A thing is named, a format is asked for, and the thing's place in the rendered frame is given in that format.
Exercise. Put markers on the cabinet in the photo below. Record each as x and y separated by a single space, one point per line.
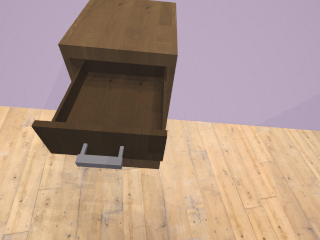
125 31

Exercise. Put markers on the handle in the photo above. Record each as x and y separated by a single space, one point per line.
99 161

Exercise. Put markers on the drawer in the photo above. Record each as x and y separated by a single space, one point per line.
107 105

